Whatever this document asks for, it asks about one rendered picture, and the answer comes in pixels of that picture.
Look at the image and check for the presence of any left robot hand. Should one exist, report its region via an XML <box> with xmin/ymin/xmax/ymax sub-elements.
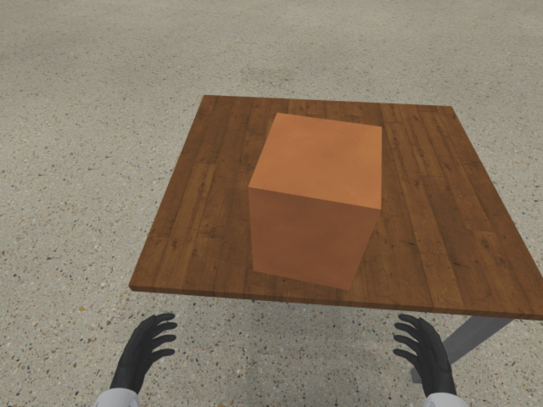
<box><xmin>109</xmin><ymin>313</ymin><xmax>177</xmax><ymax>394</ymax></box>

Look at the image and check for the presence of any robot left forearm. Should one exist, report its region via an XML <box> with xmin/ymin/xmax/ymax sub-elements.
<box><xmin>94</xmin><ymin>387</ymin><xmax>140</xmax><ymax>407</ymax></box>

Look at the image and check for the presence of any table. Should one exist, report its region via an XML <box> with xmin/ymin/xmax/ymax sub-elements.
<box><xmin>128</xmin><ymin>95</ymin><xmax>543</xmax><ymax>384</ymax></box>

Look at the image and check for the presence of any carton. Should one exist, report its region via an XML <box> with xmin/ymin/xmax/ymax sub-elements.
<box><xmin>248</xmin><ymin>113</ymin><xmax>382</xmax><ymax>290</ymax></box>

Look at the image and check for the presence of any right robot hand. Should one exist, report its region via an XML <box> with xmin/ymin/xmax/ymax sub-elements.
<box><xmin>393</xmin><ymin>314</ymin><xmax>457</xmax><ymax>398</ymax></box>

